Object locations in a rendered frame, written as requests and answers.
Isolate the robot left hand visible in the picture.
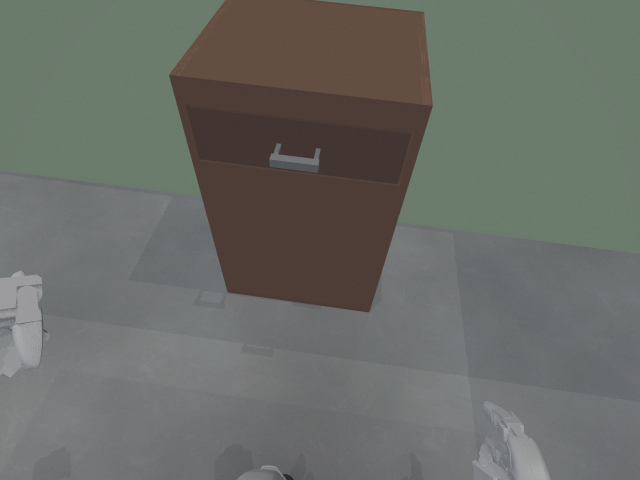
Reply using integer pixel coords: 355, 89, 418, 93
0, 271, 50, 378

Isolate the handle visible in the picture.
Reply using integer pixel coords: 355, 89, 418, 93
269, 143, 321, 173

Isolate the robot right hand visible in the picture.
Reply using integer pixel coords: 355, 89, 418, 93
473, 401, 551, 480

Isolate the drawer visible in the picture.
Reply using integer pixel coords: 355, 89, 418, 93
189, 105, 411, 184

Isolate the cabinet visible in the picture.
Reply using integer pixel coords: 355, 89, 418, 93
169, 0, 433, 312

